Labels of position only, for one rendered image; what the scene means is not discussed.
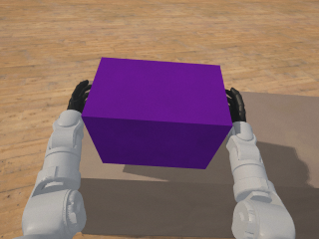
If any robot right forearm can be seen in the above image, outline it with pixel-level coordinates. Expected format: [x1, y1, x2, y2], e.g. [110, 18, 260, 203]
[225, 121, 296, 239]

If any robot left upper arm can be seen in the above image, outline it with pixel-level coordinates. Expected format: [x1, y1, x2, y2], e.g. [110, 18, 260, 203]
[12, 188, 87, 239]

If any right robot hand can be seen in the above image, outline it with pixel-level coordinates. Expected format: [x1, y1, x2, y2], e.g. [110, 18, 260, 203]
[225, 88, 246, 122]

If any robot left forearm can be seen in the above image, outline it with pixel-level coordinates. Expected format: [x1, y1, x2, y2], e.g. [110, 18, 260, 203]
[21, 110, 84, 235]

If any pedestal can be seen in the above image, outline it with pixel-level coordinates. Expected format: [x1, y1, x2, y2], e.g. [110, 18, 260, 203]
[40, 80, 319, 239]

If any left robot hand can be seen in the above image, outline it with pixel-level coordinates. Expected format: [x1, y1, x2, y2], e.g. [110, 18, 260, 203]
[67, 80, 92, 113]

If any robot right upper arm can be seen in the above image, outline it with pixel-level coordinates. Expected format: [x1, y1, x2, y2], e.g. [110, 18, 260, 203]
[231, 199, 295, 239]

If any carton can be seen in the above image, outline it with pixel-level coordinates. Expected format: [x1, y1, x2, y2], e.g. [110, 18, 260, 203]
[81, 57, 233, 169]

